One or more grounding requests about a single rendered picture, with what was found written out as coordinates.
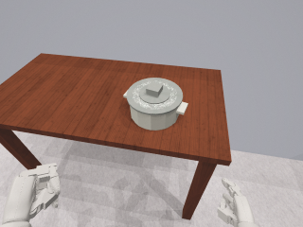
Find left robot hand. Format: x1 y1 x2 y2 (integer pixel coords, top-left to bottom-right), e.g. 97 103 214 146
2 163 61 224

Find lid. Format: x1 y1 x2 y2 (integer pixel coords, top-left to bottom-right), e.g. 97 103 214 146
126 78 183 115

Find knob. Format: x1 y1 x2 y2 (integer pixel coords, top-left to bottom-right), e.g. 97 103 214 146
146 82 163 96

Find pot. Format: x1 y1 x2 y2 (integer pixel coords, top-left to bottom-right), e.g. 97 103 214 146
123 91 188 131

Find table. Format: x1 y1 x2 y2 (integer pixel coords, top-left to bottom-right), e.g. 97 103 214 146
0 53 232 220

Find right robot hand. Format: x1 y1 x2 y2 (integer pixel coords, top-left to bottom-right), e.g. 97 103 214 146
217 178 256 227

